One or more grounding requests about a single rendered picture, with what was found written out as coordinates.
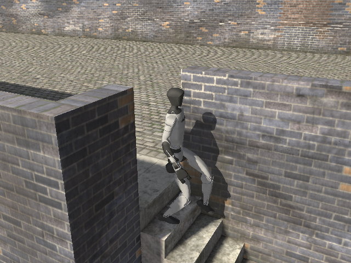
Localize stairs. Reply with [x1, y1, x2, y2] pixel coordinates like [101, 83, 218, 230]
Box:
[139, 180, 257, 263]

